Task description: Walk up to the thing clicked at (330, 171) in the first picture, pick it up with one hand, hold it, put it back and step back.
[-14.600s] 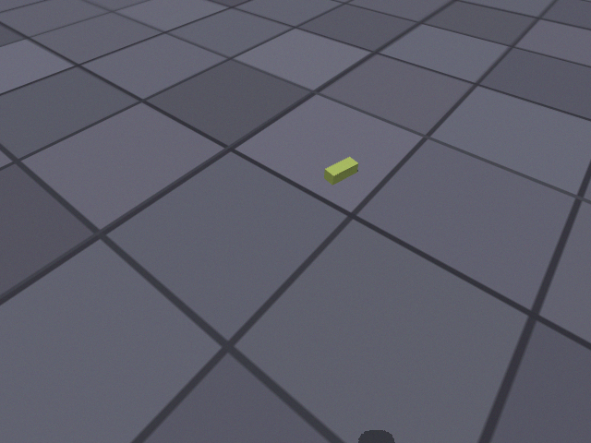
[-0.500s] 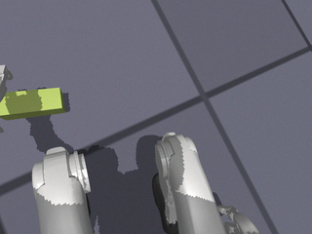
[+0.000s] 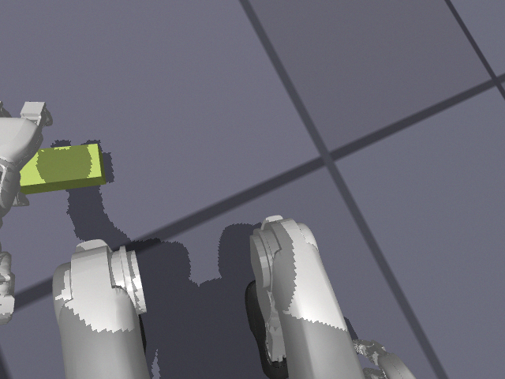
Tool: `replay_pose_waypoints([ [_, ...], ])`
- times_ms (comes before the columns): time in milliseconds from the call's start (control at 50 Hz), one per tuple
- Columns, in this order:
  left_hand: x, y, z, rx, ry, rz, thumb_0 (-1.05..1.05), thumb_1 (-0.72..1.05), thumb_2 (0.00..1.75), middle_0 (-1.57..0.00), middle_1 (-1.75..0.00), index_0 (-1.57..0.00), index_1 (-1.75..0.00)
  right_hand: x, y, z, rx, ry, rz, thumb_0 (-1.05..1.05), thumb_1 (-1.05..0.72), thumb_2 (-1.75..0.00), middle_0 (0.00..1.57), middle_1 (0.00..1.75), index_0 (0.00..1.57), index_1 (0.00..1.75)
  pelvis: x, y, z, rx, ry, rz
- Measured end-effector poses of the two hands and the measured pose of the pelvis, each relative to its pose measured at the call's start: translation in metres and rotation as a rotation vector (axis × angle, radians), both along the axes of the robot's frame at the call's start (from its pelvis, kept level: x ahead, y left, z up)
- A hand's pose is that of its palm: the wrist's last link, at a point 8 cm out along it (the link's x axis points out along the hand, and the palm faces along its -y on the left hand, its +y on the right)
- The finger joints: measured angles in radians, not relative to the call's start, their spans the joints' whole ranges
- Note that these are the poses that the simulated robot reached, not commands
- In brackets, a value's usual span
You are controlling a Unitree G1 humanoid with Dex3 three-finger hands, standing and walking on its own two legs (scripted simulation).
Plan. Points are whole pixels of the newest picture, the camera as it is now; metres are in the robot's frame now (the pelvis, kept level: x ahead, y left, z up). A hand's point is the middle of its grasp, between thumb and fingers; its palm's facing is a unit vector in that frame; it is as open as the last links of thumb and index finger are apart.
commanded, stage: approach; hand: left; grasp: from above
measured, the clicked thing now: (54, 169) +0.48 +0.29 -0.30
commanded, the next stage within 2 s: close in in 0.34 s
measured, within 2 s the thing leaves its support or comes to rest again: neither
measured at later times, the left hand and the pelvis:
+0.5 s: hand (14, 159) +0.46 +0.31 -0.17, palm faces -0.46 -0.04 -0.89, open 14.0 cm; pelvis +0.00 +0.00 +0.00, yaw +0 degrees
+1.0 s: hand (37, 173) +0.45 +0.30 -0.22, palm faces -0.45 -0.06 -0.89, open 13.9 cm; pelvis +0.00 +0.00 -0.02, yaw -2 degrees
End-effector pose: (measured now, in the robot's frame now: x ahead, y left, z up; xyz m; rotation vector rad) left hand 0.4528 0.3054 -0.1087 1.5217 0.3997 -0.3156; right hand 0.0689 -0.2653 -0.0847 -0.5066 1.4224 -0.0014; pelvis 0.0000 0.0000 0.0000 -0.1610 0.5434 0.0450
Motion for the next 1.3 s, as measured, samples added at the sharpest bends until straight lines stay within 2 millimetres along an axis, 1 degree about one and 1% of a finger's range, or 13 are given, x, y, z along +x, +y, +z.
replay_pose_waypoints([
  [100,0.020,-0.023,0.001,-0.009,-0.038,-0.002,0.00,-0.54,1.02,-0.09,-1.04,-0.09,-1.03,-0.007,-0.002,0.004,-0.014,-0.017,-0.007,0.00,-0.91,-0.90,0.20,0.30,0.20,0.30,-0.001,-0.001,-0.001,-0.001,0.003,-0.005],
  [200,0.033,-0.034,-0.003,0.011,-0.037,0.036,0.00,-0.53,1.03,-0.09,-1.04,-0.09,-1.03,-0.021,-0.004,0.005,-0.016,-0.017,-0.027,0.00,-0.91,-0.90,0.20,0.30,0.20,0.30,-0.001,-0.001,-0.004,0.000,0.003,-0.014],
  [280,0.033,-0.031,-0.009,0.027,-0.020,0.076,0.00,-0.52,1.04,-0.10,-1.04,-0.10,-1.04,-0.034,-0.003,0.002,0.002,0.010,-0.048,0.00,-0.91,-0.90,0.20,0.30,0.20,0.30,0.000,-0.002,-0.005,0.005,0.003,-0.020],
  [380,0.023,-0.014,-0.013,0.034,0.013,0.129,0.00,-0.53,1.04,-0.11,-1.03,-0.10,-1.03,-0.040,0.001,-0.004,0.033,0.048,-0.061,0.00,-0.91,-0.90,0.20,0.30,0.20,0.30,0.002,-0.004,-0.006,0.012,0.003,-0.020],
  [500,0.012,0.006,-0.003,0.043,0.030,0.115,0.00,-0.54,1.04,-0.11,-1.02,-0.10,-1.02,-0.030,0.001,-0.009,0.050,0.063,-0.057,0.00,-0.91,-0.90,0.20,0.30,0.20,0.30,0.004,-0.005,-0.003,0.018,0.010,-0.008],
  [620,0.010,0.004,0.000,0.015,0.052,0.073,0.00,-0.55,1.05,-0.10,-1.03,-0.09,-1.03,-0.006,-0.002,-0.003,0.034,0.026,-0.016,0.00,-0.91,-0.90,0.20,0.30,0.20,0.30,0.004,-0.004,0.002,0.007,0.008,-0.006],
  [720,0.008,-0.004,-0.011,-0.023,0.051,0.035,0.00,-0.53,1.06,-0.10,-1.06,-0.10,-1.05,0.008,-0.007,0.005,-0.002,-0.012,0.024,0.00,-0.91,-0.90,0.20,0.30,0.20,0.30,0.003,-0.003,0.001,-0.003,-0.005,-0.009],
  [820,0.006,-0.009,-0.024,-0.039,0.025,0.022,0.00,-0.51,1.07,-0.10,-1.07,-0.10,-1.06,0.010,-0.011,0.008,-0.033,-0.020,0.053,0.00,-0.91,-0.90,0.20,0.30,0.20,0.30,0.002,-0.003,-0.004,-0.005,-0.019,-0.012],
  [900,0.004,-0.008,-0.037,-0.025,0.018,0.038,0.00,-0.51,1.05,-0.09,-1.05,-0.09,-1.04,0.004,-0.011,0.006,-0.043,-0.012,0.068,0.00,-0.91,-0.90,0.20,0.30,0.20,0.30,0.000,-0.003,-0.011,-0.006,-0.030,-0.016],
  [980,0.004,-0.008,-0.050,-0.005,0.017,0.055,0.00,-0.51,1.05,-0.09,-1.03,-0.09,-1.02,-0.009,-0.008,0.002,-0.037,0.012,0.077,0.00,-0.90,-0.90,0.20,0.30,0.20,0.30,-0.001,-0.002,-0.016,-0.008,-0.038,-0.022],
  [1140,0.015,-0.011,-0.067,0.005,0.012,0.084,0.00,-0.52,1.03,-0.09,-1.00,-0.08,-1.00,-0.034,0.004,-0.005,0.013,0.077,0.074,0.00,-0.90,-0.90,0.20,0.30,0.20,0.30,0.003,-0.001,-0.023,-0.015,-0.041,-0.035],
  [1220,0.022,-0.013,-0.072,-0.009,0.004,0.100,0.00,-0.53,1.03,-0.09,-0.99,-0.07,-0.99,-0.038,0.010,-0.006,0.034,0.091,0.074,0.00,-0.90,-0.90,0.20,0.30,0.20,0.30,0.006,0.000,-0.024,-0.023,-0.040,-0.044],
  [1300,0.024,-0.013,-0.076,-0.013,0.010,0.106,0.00,-0.54,1.03,-0.08,-0.97,-0.07,-0.98,-0.035,0.012,-0.005,0.046,0.093,0.082,0.00,-0.90,-0.90,0.20,0.30,0.20,0.30,0.009,0.001,-0.024,-0.027,-0.036,-0.050],
])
